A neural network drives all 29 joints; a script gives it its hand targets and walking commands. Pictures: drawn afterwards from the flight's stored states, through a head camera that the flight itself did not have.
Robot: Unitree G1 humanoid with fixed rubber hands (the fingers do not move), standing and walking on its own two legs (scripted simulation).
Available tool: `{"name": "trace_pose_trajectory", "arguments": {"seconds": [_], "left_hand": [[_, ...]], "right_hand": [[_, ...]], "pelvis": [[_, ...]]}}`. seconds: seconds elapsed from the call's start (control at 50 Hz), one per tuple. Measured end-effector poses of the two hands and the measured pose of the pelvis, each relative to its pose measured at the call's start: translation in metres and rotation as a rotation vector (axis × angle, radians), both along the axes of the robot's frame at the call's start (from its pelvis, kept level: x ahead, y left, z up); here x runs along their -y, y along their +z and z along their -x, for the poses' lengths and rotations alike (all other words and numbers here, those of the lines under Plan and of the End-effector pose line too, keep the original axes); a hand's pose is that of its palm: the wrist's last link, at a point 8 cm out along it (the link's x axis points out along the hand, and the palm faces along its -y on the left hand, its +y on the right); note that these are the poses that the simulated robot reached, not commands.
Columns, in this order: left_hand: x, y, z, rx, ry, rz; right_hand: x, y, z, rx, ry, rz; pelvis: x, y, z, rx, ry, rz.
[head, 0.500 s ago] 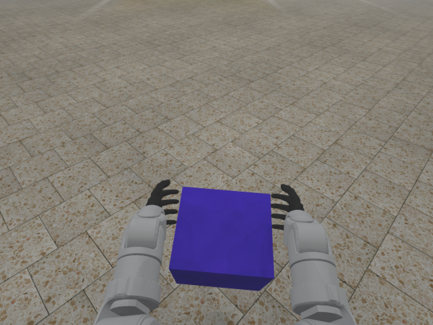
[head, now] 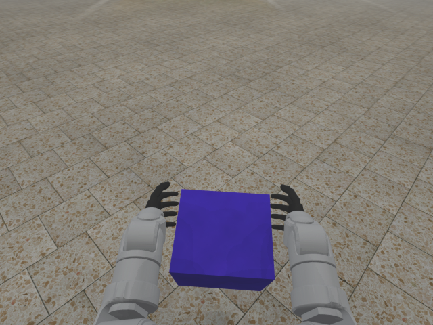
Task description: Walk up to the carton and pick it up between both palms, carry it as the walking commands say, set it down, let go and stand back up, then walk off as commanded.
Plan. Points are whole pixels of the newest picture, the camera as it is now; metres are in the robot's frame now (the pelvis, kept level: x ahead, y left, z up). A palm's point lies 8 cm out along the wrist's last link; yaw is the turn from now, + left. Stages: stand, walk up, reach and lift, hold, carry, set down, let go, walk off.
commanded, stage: hold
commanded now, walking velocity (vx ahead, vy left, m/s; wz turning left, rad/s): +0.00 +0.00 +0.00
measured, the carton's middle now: (222, 241) +0.30 +0.00 -0.04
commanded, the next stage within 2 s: carry in 0.04 s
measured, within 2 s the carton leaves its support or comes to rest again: neither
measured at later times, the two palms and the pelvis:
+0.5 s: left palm (220, 159) +0.42 +0.01 +0.10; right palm (344, 181) +0.37 -0.25 +0.10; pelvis +0.10 -0.05 +0.00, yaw -11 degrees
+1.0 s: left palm (231, 106) +0.72 -0.02 +0.07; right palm (318, 118) +0.65 -0.27 +0.08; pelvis +0.38 -0.06 +0.01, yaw -16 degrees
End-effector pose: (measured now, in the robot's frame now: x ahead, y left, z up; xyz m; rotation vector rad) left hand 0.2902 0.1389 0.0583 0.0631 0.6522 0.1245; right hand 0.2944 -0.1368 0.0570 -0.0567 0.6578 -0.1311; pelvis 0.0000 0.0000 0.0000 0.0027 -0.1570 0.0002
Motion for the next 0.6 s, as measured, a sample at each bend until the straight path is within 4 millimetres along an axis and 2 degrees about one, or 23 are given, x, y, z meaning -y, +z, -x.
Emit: {"name": "trace_pose_trajectory", "arguments": {"seconds": [0.1,0.18,0.24,0.3,0.4,0.48,0.54,0.6], "left_hand": [[0.000,0.000,-0.004,-0.003,0.004,0.001],[0.006,0.008,-0.017,0.022,0.002,0.009],[0.018,0.021,-0.031,0.031,0.000,-0.010],[0.037,0.035,-0.049,0.011,-0.030,0.010],[0.084,0.048,-0.090,-0.012,-0.084,0.001],[0.122,0.043,-0.126,-0.034,-0.114,-0.007],[0.134,0.036,-0.147,-0.107,-0.118,-0.022],[0.136,0.038,-0.174,-0.142,-0.097,-0.022]], "right_hand": [[0.000,-0.001,-0.003,0.002,-0.010,-0.012],[0.002,0.009,-0.007,0.032,-0.053,-0.012],[0.011,0.020,-0.009,0.043,-0.098,-0.022],[0.028,0.033,-0.015,0.026,-0.162,-0.021],[0.068,0.049,-0.040,-0.002,-0.288,0.006],[0.103,0.043,-0.067,-0.023,-0.354,-0.010],[0.115,0.035,-0.086,-0.097,-0.370,-0.033],[0.117,0.035,-0.114,-0.129,-0.362,-0.038]], "pelvis": [[-0.002,-0.001,-0.002,-0.085,-0.023,-0.007],[-0.007,0.000,-0.006,-0.152,-0.063,-0.020],[-0.008,0.004,-0.017,-0.183,-0.108,-0.009],[-0.001,0.010,-0.033,-0.209,-0.139,0.000],[0.021,0.009,-0.065,-0.236,-0.186,0.001],[0.044,-0.004,-0.094,-0.245,-0.188,-0.001],[0.054,0.001,-0.117,-0.254,-0.184,-0.017],[0.060,0.006,-0.142,-0.255,-0.192,-0.033]]}}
